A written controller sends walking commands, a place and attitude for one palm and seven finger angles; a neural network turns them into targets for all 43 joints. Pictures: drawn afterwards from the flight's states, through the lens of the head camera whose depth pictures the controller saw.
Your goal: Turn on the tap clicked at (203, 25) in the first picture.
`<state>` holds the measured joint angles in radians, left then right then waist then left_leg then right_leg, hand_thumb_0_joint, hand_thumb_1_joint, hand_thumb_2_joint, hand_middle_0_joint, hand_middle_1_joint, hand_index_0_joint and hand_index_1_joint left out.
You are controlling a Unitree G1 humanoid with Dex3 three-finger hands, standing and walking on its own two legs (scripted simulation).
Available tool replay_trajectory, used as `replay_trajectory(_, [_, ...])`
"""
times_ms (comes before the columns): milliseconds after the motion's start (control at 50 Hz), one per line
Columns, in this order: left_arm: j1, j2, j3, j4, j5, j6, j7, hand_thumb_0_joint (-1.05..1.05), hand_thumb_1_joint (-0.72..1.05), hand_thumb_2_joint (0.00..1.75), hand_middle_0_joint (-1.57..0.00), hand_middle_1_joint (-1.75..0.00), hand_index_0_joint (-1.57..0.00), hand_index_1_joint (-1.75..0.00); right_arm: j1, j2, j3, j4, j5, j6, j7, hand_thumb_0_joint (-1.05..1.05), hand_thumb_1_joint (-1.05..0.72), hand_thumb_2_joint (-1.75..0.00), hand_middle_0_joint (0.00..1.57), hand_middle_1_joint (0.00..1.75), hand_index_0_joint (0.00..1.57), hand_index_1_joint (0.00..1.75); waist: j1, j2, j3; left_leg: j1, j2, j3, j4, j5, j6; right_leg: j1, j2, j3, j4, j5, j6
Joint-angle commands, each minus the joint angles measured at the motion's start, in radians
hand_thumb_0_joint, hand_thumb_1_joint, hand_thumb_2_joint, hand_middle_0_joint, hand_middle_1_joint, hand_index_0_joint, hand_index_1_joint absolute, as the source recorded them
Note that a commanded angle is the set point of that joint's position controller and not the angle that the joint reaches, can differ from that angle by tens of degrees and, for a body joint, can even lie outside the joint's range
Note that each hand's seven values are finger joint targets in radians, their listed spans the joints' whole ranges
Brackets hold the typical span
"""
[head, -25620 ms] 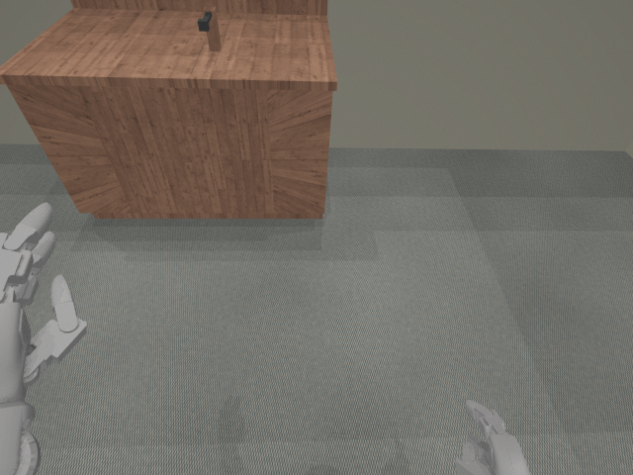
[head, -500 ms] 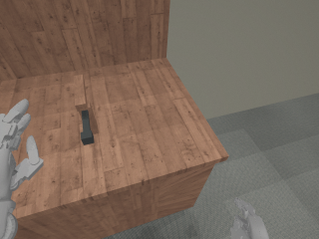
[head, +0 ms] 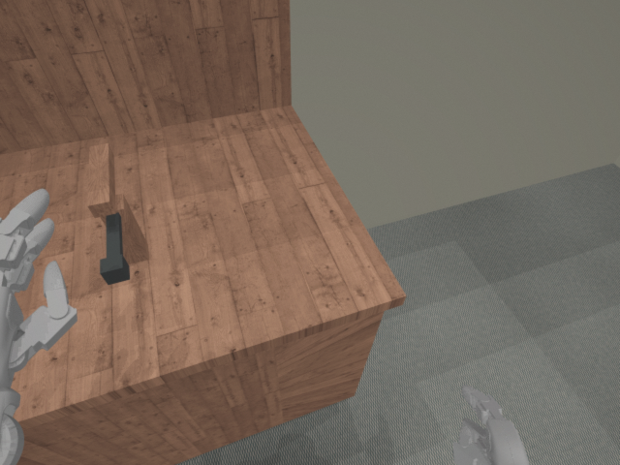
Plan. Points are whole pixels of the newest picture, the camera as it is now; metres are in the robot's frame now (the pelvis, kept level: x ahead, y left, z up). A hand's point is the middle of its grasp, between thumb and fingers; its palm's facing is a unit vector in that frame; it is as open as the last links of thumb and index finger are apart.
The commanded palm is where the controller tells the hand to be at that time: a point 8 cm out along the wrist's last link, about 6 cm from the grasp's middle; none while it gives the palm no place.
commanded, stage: shuffle to correct the standing spot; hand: left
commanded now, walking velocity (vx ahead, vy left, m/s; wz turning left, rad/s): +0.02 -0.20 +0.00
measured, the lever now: (115, 269) +0.34 +0.30 +0.05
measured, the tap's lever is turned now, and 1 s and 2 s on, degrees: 0 0 0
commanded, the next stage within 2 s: come to a stop and stand still in 0.62 s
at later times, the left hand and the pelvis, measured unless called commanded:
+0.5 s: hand (116, 311) +0.22 +0.20 +0.16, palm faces +0.31 -0.85 -0.41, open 7.5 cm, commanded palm +0.16 +0.24 +0.18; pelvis +0.00 -0.04 -0.01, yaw +0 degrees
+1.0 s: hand (174, 337) +0.20 +0.14 +0.16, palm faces +0.31 -0.81 -0.50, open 7.5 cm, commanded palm +0.14 +0.20 +0.18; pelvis -0.02 -0.08 -0.02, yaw +0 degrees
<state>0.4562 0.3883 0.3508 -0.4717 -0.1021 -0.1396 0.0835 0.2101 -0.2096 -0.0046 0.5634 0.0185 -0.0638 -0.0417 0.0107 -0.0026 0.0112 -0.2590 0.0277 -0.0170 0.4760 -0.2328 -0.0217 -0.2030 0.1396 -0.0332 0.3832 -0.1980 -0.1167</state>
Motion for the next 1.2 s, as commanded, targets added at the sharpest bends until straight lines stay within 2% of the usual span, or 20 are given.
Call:
replay_trajectory(0, [-0.071, 0.173, 0.125, -0.206, -0.006, -0.061, 0.022, 0.00, 0.90, 0.90, -0.20, -0.30, -0.20, -0.30, -0.089, -0.117, -0.052, -0.158, 0.006, -0.051, -0.009, 0.00, -0.90, -0.90, 0.20, 0.30, 0.20, 0.30, -0.006, -0.001, -0.132, 0.078, 0.064, -0.034, 0.029, 0.086, 0.060, -0.011, -0.226, 0.179, -0.092, 0.163, 0.119])
replay_trajectory(240, [-0.078, 0.180, 0.131, -0.240, -0.004, -0.062, 0.022, 0.00, 0.90, 0.90, -0.20, -0.30, -0.20, -0.30, -0.092, -0.117, -0.051, -0.154, 0.005, -0.031, -0.007, 0.00, -0.90, -0.90, 0.20, 0.30, 0.20, 0.30, -0.010, 0.053, -0.114, 0.087, 0.087, -0.025, 0.002, 0.139, 0.077, 0.012, -0.186, 0.131, -0.055, 0.248, 0.199])
replay_trajectory(400, [-0.031, 0.181, 0.139, -0.245, -0.003, -0.049, 0.009, 0.00, 0.90, 0.90, -0.20, -0.30, -0.20, -0.30, -0.076, -0.118, -0.061, -0.169, 0.006, -0.019, 0.000, 0.00, -0.90, -0.90, 0.20, 0.30, 0.20, 0.30, -0.012, 0.036, -0.141, 0.066, 0.074, -0.015, 0.058, 0.120, 0.063, 0.045, -0.202, 0.145, -0.048, 0.260, 0.159])
replay_trajectory(540, [-0.055, 0.193, 0.151, -0.252, -0.008, -0.051, 0.019, 0.00, 0.90, 0.90, -0.20, -0.30, -0.20, -0.30, -0.082, -0.113, -0.055, -0.150, 0.009, -0.022, -0.001, 0.00, -0.90, -0.90, 0.20, 0.30, 0.20, 0.30, -0.018, 0.015, -0.100, 0.113, 0.068, 0.016, -0.014, 0.042, 0.072, -0.002, -0.169, 0.116, -0.070, 0.261, 0.259])
replay_trajectory(620, [-0.091, 0.172, 0.122, -0.258, 0.008, -0.045, 0.013, 0.00, 0.90, 0.90, -0.20, -0.30, -0.20, -0.30, -0.095, -0.121, -0.060, -0.155, 0.003, -0.016, -0.003, 0.00, -0.90, -0.90, 0.20, 0.30, 0.20, 0.30, -0.014, 0.149, -0.091, 0.072, 0.129, -0.056, -0.058, 0.090, 0.091, 0.022, -0.139, 0.089, 0.002, 0.177, 0.224])
replay_trajectory(680, [-0.069, 0.165, 0.117, -0.235, 0.015, -0.037, 0.007, 0.00, 0.90, 0.90, -0.20, -0.30, -0.20, -0.30, -0.088, -0.114, -0.058, -0.164, 0.002, -0.008, 0.002, 0.00, -0.90, -0.90, 0.20, 0.30, 0.20, 0.30, -0.013, 0.115, -0.077, 0.015, 0.111, -0.047, 0.001, 0.045, 0.074, 0.043, -0.160, 0.118, -0.042, 0.117, 0.173])
replay_trajectory(780, [-0.021, 0.179, 0.149, -0.193, 0.006, -0.041, 0.024, 0.00, 0.90, 0.90, -0.20, -0.30, -0.20, -0.30, -0.078, -0.097, -0.059, -0.136, 0.025, -0.018, 0.018, 0.00, -0.90, -0.90, 0.20, 0.30, 0.20, 0.30, -0.033, -0.105, -0.079, 0.116, -0.033, 0.111, 0.042, -0.080, 0.044, 0.020, -0.180, 0.124, -0.179, 0.407, 0.363])
replay_trajectory(840, [-0.057, 0.187, 0.141, -0.229, 0.011, -0.063, 0.035, 0.00, 0.90, 0.90, -0.20, -0.30, -0.20, -0.30, -0.093, -0.104, -0.061, -0.103, 0.027, -0.028, 0.014, 0.00, -0.90, -0.90, 0.20, 0.30, 0.20, 0.30, -0.056, 0.044, -0.135, 0.257, -0.014, 0.147, -0.087, 0.053, 0.082, 0.065, -0.109, 0.011, 0.017, 0.780, 0.484])
replay_trajectory(860, [-0.055, 0.190, 0.137, -0.231, 0.012, -0.068, 0.041, 0.00, 0.90, 0.90, -0.20, -0.30, -0.20, -0.30, -0.120, -0.114, -0.059, -0.103, 0.015, -0.037, 0.009, 0.00, -0.90, -0.90, 0.20, 0.30, 0.20, 0.30, -0.055, 0.243, -0.145, 0.257, 0.082, 0.038, -0.099, 0.115, 0.135, 0.010, -0.108, 0.037, 0.253, 0.735, 0.424])
replay_trajectory(880, [-0.031, 0.166, 0.129, -0.245, 0.014, -0.066, 0.049, 0.00, 0.90, 0.90, -0.20, -0.30, -0.20, -0.30, -0.163, -0.121, -0.050, -0.139, -0.005, -0.036, 0.009, 0.00, -0.90, -0.90, 0.20, 0.30, 0.20, 0.30, -0.020, 0.442, -0.171, 0.105, 0.211, -0.127, -0.125, 0.151, 0.197, 0.060, -0.121, 0.121, 0.467, 0.307, 0.314])
replay_trajectory(900, [-0.033, 0.171, 0.139, -0.267, 0.026, -0.067, 0.047, 0.00, 0.90, 0.90, -0.20, -0.30, -0.20, -0.30, -0.190, -0.094, -0.049, -0.174, -0.023, -0.031, 0.016, 0.00, -0.90, -0.90, 0.20, 0.30, 0.20, 0.30, 0.024, 0.489, -0.137, -0.136, 0.272, -0.174, -0.116, 0.065, 0.194, 0.160, -0.193, 0.233, 0.472, -0.158, 0.191])
replay_trajectory(940, [-0.081, 0.187, 0.145, -0.265, 0.074, -0.070, 0.021, 0.00, 0.90, 0.90, -0.20, -0.30, -0.20, -0.30, -0.115, -0.106, -0.052, -0.179, -0.008, -0.015, 0.012, 0.00, -0.90, -0.90, 0.20, 0.30, 0.20, 0.30, 0.042, 0.234, -0.010, -0.299, 0.117, -0.031, 0.064, -0.217, 0.069, 0.188, -0.240, 0.290, 0.035, -0.191, 0.139])
replay_trajectory(980, [-0.018, 0.229, 0.173, -0.207, 0.048, -0.052, 0.026, 0.00, 0.90, 0.90, -0.20, -0.30, -0.20, -0.30, -0.087, -0.087, -0.047, -0.169, -0.002, -0.014, 0.004, 0.00, -0.90, -0.90, 0.20, 0.30, 0.20, 0.30, 0.012, -0.278, 0.046, -0.225, -0.091, 0.007, 0.520, -0.232, 0.034, -0.058, -0.370, 0.456, -0.299, -0.288, 0.102])
replay_trajectory(1000, [-0.017, 0.228, 0.183, -0.187, 0.044, -0.054, 0.025, 0.00, 0.90, 0.90, -0.20, -0.30, -0.20, -0.30, -0.057, -0.106, -0.057, -0.164, 0.004, -0.020, -0.002, 0.00, -0.90, -0.90, 0.20, 0.30, 0.20, 0.30, -0.009, -0.285, 0.024, -0.226, -0.105, -0.018, 0.682, -0.183, 0.023, -0.062, -0.394, 0.431, -0.285, -0.153, 0.123])
replay_trajectory(1020, [0.015, 0.188, 0.163, -0.134, 0.028, -0.064, 0.011, 0.00, 0.90, 0.90, -0.20, -0.30, -0.20, -0.30, -0.047, -0.134, -0.069, -0.158, 0.015, -0.025, -0.001, 0.00, -0.90, -0.90, 0.20, 0.30, 0.20, 0.30, -0.015, -0.302, 0.021, -0.180, -0.112, -0.034, 0.709, -0.114, 0.012, -0.125, -0.356, 0.404, -0.310, -0.106, 0.266])
replay_trajectory(1060, [0.042, 0.222, 0.211, -0.078, 0.011, -0.071, 0.014, 0.00, 0.90, 0.90, -0.20, -0.30, -0.20, -0.30, -0.088, -0.105, -0.053, -0.109, 0.037, -0.045, -0.004, 0.00, -0.90, -0.90, 0.20, 0.30, 0.20, 0.30, -0.028, -0.204, 0.010, -0.033, -0.097, 0.055, 0.492, -0.081, 0.005, -0.166, -0.253, 0.208, -0.293, 0.040, 0.510])
replay_trajectory(1120, [-0.040, 0.151, 0.141, -0.037, 0.021, -0.055, 0.035, 0.00, 0.90, 0.90, -0.20, -0.30, -0.20, -0.30, -0.097, -0.085, -0.066, -0.061, 0.023, -0.056, -0.010, 0.00, -0.90, -0.90, 0.20, 0.30, 0.20, 0.30, -0.059, -0.229, -0.037, 0.197, -0.125, 0.237, -0.114, -0.168, 0.063, -0.019, -0.142, -0.021, -0.122, 0.352, 0.422])
replay_trajectory(1140, [-0.056, 0.123, 0.116, -0.038, 0.026, -0.056, 0.042, 0.00, 0.90, 0.90, -0.20, -0.30, -0.20, -0.30, -0.090, -0.094, -0.068, -0.052, 0.010, -0.068, -0.007, 0.00, -0.90, -0.90, 0.20, 0.30, 0.20, 0.30, -0.082, -0.015, -0.055, 0.264, -0.070, 0.195, -0.213, -0.084, 0.112, -0.028, -0.098, -0.048, 0.121, 0.367, 0.383])
replay_trajectory(1160, [-0.084, 0.085, 0.065, -0.057, 0.026, -0.063, 0.052, 0.00, 0.90, 0.90, -0.20, -0.30, -0.20, -0.30, -0.112, -0.102, -0.059, -0.074, -0.008, -0.081, -0.003, 0.00, -0.90, -0.90, 0.20, 0.30, 0.20, 0.30, -0.087, 0.372, -0.052, 0.260, 0.137, -0.037, -0.235, 0.088, 0.222, -0.128, -0.071, -0.002, 0.560, 0.044, 0.294])
replay_trajectory(1180, [-0.027, 0.138, 0.095, -0.082, 0.052, -0.064, 0.064, 0.00, 0.90, 0.90, -0.20, -0.30, -0.20, -0.30, -0.137, -0.086, -0.053, -0.160, -0.023, -0.074, 0.006, 0.00, -0.90, -0.90, 0.20, 0.30, 0.20, 0.30, -0.027, 0.455, -0.090, 0.053, 0.298, -0.206, -0.131, 0.105, 0.291, -0.139, -0.145, 0.209, 0.945, -0.283, 0.190])
